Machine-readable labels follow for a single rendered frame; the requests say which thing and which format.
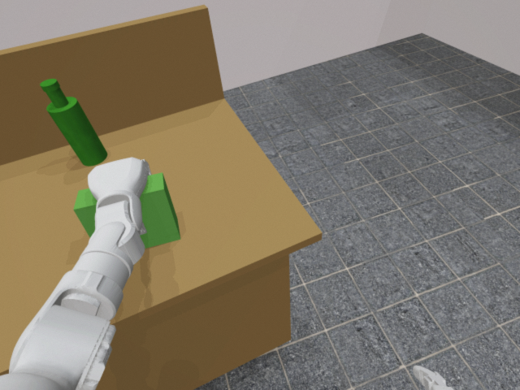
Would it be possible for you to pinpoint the robot right hand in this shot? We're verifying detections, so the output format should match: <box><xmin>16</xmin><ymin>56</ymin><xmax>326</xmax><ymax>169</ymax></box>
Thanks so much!
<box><xmin>413</xmin><ymin>366</ymin><xmax>454</xmax><ymax>390</ymax></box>

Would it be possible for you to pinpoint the sponge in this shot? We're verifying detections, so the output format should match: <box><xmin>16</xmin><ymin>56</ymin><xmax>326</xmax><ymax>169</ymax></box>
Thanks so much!
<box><xmin>73</xmin><ymin>173</ymin><xmax>180</xmax><ymax>249</ymax></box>

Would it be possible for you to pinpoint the table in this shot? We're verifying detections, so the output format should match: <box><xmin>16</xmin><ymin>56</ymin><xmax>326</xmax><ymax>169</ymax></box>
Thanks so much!
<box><xmin>0</xmin><ymin>5</ymin><xmax>323</xmax><ymax>390</ymax></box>

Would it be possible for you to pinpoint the robot left hand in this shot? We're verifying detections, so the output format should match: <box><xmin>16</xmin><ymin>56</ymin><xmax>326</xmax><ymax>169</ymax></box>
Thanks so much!
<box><xmin>88</xmin><ymin>157</ymin><xmax>152</xmax><ymax>235</ymax></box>

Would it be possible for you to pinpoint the left robot forearm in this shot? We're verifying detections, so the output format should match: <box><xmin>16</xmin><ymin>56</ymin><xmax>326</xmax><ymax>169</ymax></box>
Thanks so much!
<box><xmin>9</xmin><ymin>190</ymin><xmax>145</xmax><ymax>374</ymax></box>

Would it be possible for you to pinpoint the left robot upper arm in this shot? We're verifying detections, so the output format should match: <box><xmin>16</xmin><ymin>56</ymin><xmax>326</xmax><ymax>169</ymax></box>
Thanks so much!
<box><xmin>0</xmin><ymin>305</ymin><xmax>116</xmax><ymax>390</ymax></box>

